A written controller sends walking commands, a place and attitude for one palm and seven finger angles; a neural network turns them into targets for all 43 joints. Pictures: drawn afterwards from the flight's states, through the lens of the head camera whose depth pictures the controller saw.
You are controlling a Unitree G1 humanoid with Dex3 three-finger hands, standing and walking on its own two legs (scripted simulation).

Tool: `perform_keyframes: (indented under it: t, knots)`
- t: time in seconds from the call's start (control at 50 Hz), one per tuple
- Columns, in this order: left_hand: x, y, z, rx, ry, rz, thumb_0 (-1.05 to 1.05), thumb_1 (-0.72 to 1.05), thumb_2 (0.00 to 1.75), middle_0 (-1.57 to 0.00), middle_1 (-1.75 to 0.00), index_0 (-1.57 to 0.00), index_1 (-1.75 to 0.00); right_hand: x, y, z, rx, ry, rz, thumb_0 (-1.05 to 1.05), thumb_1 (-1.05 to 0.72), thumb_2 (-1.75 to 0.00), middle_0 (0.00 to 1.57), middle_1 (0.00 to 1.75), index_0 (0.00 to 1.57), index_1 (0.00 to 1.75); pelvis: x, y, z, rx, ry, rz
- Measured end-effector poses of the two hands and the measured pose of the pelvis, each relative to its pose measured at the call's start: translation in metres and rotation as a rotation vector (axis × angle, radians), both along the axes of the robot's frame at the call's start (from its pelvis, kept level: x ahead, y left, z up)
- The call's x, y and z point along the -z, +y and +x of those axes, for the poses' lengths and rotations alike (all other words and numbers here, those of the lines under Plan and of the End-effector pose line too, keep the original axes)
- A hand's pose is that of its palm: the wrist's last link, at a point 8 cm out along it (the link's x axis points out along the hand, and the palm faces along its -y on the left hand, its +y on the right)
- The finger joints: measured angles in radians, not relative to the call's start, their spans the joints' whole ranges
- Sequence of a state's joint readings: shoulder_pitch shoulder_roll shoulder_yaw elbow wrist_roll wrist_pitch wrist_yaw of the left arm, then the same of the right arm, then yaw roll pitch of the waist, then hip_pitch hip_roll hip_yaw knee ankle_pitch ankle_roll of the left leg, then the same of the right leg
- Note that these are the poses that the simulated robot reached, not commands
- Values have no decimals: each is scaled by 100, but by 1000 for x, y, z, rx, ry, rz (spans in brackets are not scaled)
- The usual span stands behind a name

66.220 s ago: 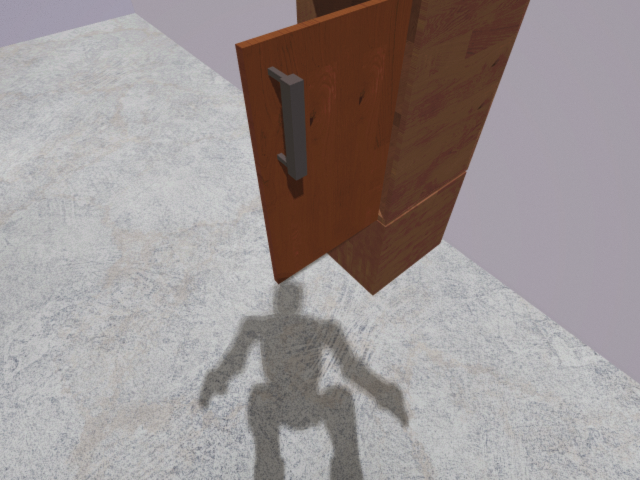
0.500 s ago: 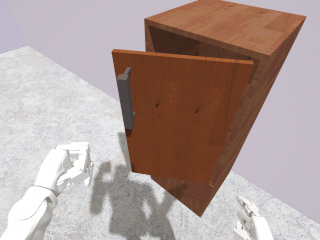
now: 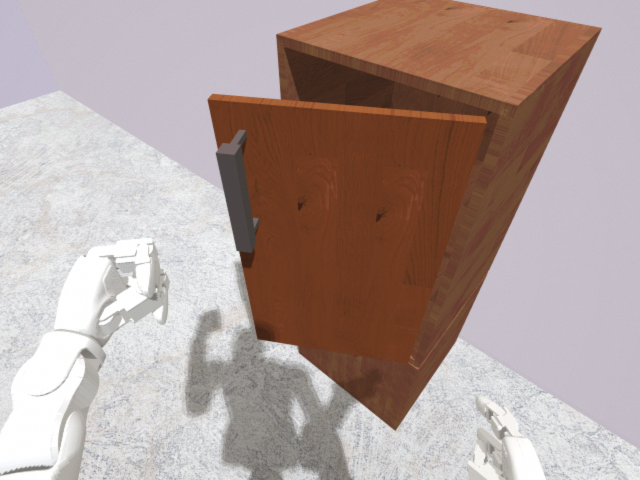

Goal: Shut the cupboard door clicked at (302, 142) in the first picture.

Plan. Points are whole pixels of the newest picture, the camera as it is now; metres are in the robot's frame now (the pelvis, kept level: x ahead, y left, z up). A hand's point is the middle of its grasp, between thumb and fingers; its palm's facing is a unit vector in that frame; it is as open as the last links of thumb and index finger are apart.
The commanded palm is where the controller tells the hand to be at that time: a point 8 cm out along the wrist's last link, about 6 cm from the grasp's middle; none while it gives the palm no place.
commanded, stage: bring the fist close to the handle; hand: left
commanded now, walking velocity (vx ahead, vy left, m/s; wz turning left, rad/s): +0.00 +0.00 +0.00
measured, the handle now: (243, 193) +0.47 +0.16 +0.13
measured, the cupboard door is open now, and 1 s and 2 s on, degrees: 30 30 20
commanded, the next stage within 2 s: push the door shut along its arc in 1.14 s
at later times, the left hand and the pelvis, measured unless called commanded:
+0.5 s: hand (218, 265) +0.32 +0.16 +0.13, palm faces -0.09 -0.99 -0.06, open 3.1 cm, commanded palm +0.31 +0.21 +0.14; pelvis +0.01 -0.01 +0.00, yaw -1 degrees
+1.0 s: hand (240, 238) +0.36 +0.14 +0.14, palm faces -0.07 -1.00 -0.04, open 3.1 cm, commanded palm +0.34 +0.19 +0.14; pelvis +0.02 +0.00 +0.00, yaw -2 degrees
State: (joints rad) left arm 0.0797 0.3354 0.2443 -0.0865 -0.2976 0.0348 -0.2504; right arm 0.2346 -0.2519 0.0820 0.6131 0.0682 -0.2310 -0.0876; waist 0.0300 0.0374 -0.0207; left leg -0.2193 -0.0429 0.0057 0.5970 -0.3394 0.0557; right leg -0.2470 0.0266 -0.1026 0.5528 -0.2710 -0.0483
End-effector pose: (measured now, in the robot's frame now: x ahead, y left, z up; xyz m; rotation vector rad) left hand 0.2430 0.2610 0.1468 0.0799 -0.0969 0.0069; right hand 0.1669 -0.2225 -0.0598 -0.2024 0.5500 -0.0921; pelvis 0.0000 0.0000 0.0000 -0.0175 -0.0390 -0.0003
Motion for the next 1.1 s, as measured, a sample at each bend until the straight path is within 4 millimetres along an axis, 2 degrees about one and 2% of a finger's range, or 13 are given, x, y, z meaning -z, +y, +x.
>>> perform_keyframes:
  t: [0.06,0.14,0.2,0.28,0.36,0.46,0.58,0.72,0.8,0.96,1.1]
  knots:
    - [7,-5,13,27,57,0,1,90,90,-130,-150,-131,-150,3,-7,-1,20,8,4,2,-91,-90,21,30,21,30,0,-1,0,3,7,0]
    - [16,-22,26,90,113,-7,1,90,90,-130,-150,-131,-150,5,-16,-3,48,13,1,2,-91,-90,21,30,21,30,1,-2,3,11,19,4]
    - [13,-32,34,103,78,-21,2,90,90,-130,-150,-130,-150,5,-20,-4,59,16,-5,2,-91,-90,21,30,21,30,1,-4,6,17,24,9]
    - [4,-30,43,62,17,-23,2,90,90,-130,-150,-131,-150,4,-23,-3,61,24,-4,2,-91,-90,21,30,21,30,0,-7,9,22,26,12]
    - [6,-27,51,34,44,-15,2,90,90,-130,-150,-131,-150,6,-24,-2,59,37,6,2,-91,-90,21,30,21,30,0,-8,11,20,29,11]
    - [14,-41,59,78,88,-13,2,90,90,-130,-150,-130,-150,10,-22,1,58,52,11,2,-91,-90,21,30,21,30,0,-6,11,16,35,11]
    - [5,-56,77,94,34,-29,2,90,90,-131,-150,-131,-150,12,-18,4,56,69,16,2,-91,-90,21,30,21,30,0,-6,13,18,38,14]
    - [5,-60,97,75,66,-31,1,90,90,-130,-150,-131,-150,15,-16,1,65,98,38,2,-91,-90,21,30,21,30,-1,-5,18,27,45,16]
    - [11,-61,103,72,94,-37,2,90,90,-130,-150,-131,-150,16,-17,-2,75,122,35,2,-91,-90,21,30,21,30,-1,-4,18,29,46,16]
    - [5,-67,103,85,41,-36,2,90,90,-130,-150,-130,-150,17,-19,-6,85,140,29,2,-91,-90,21,30,21,30,-2,-2,20,33,43,15]
    - [14,-57,104,51,94,-36,2,90,90,-130,-150,-131,-150,15,-19,-7,94,147,33,2,-91,-90,21,30,21,30,-3,-2,19,38,40,15]
